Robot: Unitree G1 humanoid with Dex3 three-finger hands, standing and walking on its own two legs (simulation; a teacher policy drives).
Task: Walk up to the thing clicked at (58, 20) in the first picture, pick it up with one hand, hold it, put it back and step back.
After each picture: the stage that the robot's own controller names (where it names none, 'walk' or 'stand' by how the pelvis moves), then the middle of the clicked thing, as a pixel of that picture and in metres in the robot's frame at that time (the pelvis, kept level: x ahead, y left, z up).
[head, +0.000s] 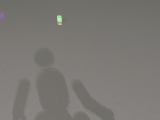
stand; (59, 20) +1.91 +0.35 -0.72
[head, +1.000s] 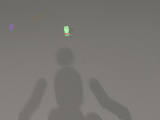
walk; (66, 31) +1.78 +0.36 -0.72
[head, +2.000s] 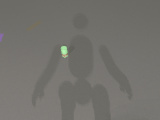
walk; (64, 51) +1.22 +0.29 -0.72
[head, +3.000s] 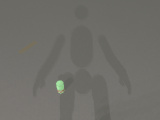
walk; (60, 86) +0.79 +0.25 -0.71
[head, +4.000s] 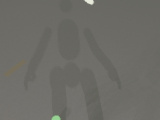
walk; out of the picture +0.47 +0.20 -0.70
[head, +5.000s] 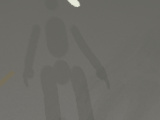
stand; out of the picture +0.39 +0.21 -0.72
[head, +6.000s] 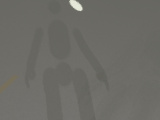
stand; out of the picture +0.38 +0.21 -0.73
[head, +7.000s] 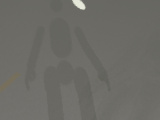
stand; out of the picture +0.38 +0.19 -0.73
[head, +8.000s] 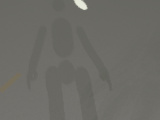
stand; out of the picture +0.37 +0.19 -0.73
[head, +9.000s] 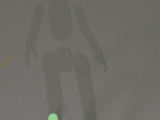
go down; out of the picture +0.40 +0.19 -0.71
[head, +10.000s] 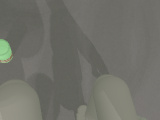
go down; (2, 51) +0.46 +0.26 -0.29
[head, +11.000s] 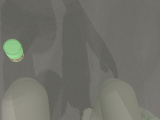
close in; (14, 51) +0.45 +0.27 -0.29
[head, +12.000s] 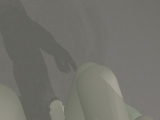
close in; out of the picture +0.43 +0.32 -0.22
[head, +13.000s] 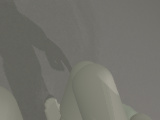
close; out of the picture +0.42 +0.32 -0.22
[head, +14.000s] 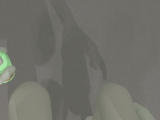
lift; (0, 68) +0.35 +0.28 -0.09
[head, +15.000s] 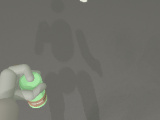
hold; (34, 90) +0.33 +0.17 +0.04
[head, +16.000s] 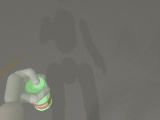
hold; (39, 94) +0.32 +0.16 -0.01
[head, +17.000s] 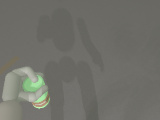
hold; (37, 92) +0.33 +0.17 -0.01
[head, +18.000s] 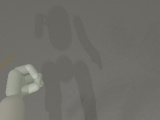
crouch; out of the picture +0.28 +0.18 -0.47
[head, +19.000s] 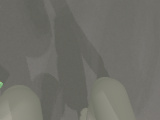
lower; out of the picture +0.38 +0.33 -0.32
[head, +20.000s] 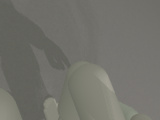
lower; out of the picture +0.33 +0.37 -0.26
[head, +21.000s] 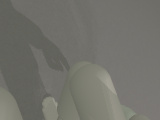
lower; out of the picture +0.33 +0.37 -0.25
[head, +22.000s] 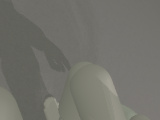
lower; out of the picture +0.33 +0.37 -0.25
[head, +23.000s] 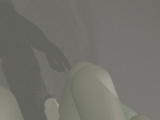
lower; out of the picture +0.34 +0.37 -0.25
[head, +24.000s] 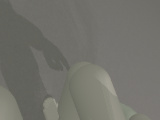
open; out of the picture +0.34 +0.37 -0.25
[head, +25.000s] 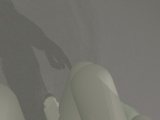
withdraw; out of the picture +0.33 +0.38 -0.25
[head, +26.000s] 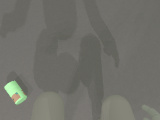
walk; (15, 92) +0.33 +0.37 -0.45
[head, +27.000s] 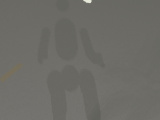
stand; out of the picture +0.24 +0.38 -0.69
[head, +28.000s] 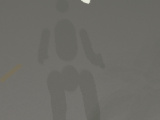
stand; out of the picture +0.21 +0.43 -0.69
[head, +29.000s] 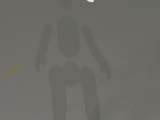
stand; out of the picture +0.19 +0.46 -0.71
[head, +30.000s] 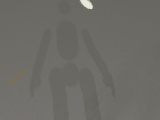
stand; out of the picture +0.18 +0.47 -0.75
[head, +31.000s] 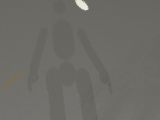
stand; out of the picture +0.14 +0.48 -0.75
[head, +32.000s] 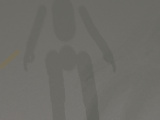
walk; out of the picture +0.17 +0.49 -0.73
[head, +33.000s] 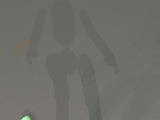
walk; out of the picture +0.34 +0.44 -0.73
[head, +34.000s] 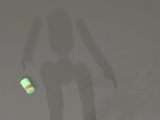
walk; (27, 86) +0.64 +0.44 -0.72
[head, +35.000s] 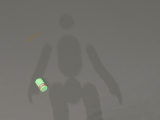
stand; (41, 84) +0.83 +0.41 -0.73
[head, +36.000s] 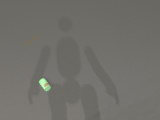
stand; (44, 84) +0.88 +0.38 -0.75
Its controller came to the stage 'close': yes
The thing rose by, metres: 0.70
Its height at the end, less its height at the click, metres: -0.02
